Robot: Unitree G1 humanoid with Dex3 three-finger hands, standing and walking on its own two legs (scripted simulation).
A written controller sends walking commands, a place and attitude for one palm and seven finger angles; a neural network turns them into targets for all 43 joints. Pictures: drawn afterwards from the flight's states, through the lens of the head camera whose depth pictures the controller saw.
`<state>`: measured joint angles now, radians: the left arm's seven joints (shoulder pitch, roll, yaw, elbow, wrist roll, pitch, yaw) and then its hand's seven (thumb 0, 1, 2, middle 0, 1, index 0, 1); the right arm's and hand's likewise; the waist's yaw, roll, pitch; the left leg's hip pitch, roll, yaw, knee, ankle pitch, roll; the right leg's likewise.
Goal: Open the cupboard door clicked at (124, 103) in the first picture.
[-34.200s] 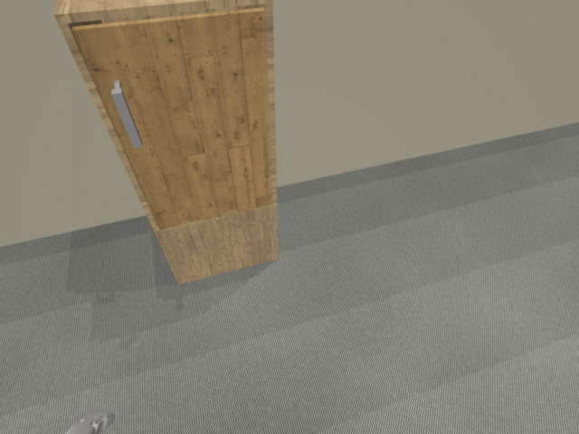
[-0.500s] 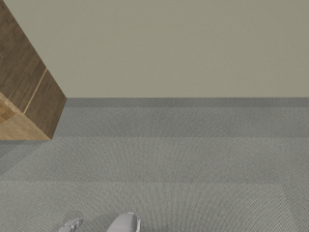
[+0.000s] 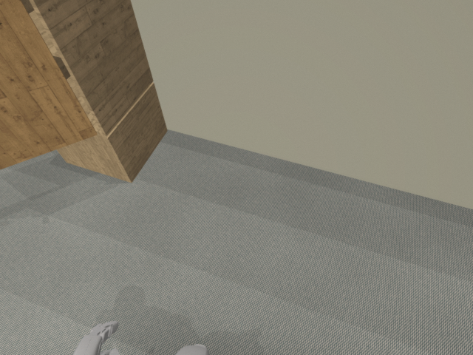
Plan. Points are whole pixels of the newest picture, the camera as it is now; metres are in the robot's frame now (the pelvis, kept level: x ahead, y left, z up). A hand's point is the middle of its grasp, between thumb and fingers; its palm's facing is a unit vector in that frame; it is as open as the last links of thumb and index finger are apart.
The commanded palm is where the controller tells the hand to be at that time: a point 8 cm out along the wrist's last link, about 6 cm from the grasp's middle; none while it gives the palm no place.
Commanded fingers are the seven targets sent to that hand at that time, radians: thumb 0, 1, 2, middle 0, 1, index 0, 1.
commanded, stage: turn to face it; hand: left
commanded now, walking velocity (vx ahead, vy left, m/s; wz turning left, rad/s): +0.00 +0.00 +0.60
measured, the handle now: out of the picture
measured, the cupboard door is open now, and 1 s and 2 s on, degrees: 49 49 49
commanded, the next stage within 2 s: take the last steps up to it in 0.82 s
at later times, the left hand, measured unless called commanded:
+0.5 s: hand out of the picture +0.03 +0.23 -0.16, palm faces +0.34 -0.91 -0.26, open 7.4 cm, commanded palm none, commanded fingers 0.00 0.90 0.90 -0.20 -0.30 -0.20 -0.30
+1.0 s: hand out of the picture -0.04 +0.18 -0.17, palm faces +0.55 -0.81 -0.20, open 7.4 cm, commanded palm none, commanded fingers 0.00 0.90 0.90 -0.20 -0.30 -0.20 -0.30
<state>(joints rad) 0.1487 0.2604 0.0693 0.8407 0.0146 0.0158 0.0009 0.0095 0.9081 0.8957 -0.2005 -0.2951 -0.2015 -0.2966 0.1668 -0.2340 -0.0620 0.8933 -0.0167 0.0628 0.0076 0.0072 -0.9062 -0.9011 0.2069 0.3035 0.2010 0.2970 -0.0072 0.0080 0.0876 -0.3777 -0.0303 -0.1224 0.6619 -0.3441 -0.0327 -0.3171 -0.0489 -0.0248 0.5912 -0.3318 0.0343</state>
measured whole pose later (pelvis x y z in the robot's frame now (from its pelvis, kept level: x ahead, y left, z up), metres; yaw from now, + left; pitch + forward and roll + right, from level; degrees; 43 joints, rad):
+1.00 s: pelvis +0.03 -0.01 +0.00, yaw +31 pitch +0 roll +0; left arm 0.22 0.23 0.06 0.98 0.01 0.05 0.01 0.01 0.91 0.90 -0.20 -0.30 -0.20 -0.30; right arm 0.12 -0.19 -0.03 0.94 -0.03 0.02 -0.01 0.01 -0.91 -0.90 0.20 0.30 0.20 0.30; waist 0.02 -0.06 0.09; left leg -0.29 -0.01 0.03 0.59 -0.31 0.03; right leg -0.36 -0.09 -0.07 0.90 -0.54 0.05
